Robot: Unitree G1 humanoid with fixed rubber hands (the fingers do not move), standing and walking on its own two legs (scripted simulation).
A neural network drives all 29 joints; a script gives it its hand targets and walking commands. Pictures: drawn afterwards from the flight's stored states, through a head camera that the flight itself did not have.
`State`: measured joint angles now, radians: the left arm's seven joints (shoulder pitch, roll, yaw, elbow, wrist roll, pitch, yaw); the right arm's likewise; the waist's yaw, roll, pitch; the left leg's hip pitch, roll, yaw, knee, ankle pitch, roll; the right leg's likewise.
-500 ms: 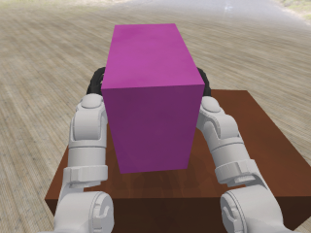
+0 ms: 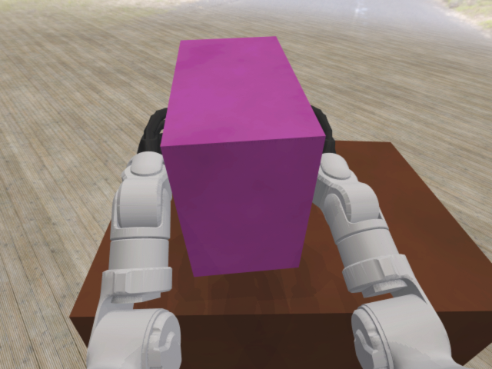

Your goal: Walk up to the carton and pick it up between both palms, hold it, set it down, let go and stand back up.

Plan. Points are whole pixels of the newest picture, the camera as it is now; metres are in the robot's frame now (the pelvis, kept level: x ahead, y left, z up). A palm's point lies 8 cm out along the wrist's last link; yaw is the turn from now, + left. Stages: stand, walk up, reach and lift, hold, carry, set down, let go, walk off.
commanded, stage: hold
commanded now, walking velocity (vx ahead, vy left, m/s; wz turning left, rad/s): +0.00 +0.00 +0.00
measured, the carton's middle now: (237, 149) +0.39 +0.00 +0.22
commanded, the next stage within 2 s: none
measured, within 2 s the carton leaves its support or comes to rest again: neither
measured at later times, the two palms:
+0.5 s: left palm (150, 156) +0.36 +0.13 +0.23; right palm (321, 157) +0.36 -0.13 +0.23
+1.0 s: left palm (152, 159) +0.36 +0.13 +0.22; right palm (320, 158) +0.36 -0.13 +0.23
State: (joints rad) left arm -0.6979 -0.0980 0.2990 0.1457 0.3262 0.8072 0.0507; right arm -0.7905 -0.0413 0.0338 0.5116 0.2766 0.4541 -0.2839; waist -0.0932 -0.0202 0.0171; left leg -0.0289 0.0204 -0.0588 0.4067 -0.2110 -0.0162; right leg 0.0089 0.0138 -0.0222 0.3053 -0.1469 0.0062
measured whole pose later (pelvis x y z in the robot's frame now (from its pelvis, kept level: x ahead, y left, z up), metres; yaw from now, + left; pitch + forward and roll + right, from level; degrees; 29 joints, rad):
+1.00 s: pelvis +0.00 +0.00 +0.00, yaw +0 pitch -9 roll -1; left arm -0.72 -0.09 0.31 0.17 0.32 0.82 0.05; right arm -0.80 -0.03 0.02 0.54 0.27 0.45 -0.28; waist -0.09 -0.02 0.02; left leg -0.04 0.02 -0.06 0.40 -0.20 -0.02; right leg -0.01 0.01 -0.02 0.32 -0.15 0.00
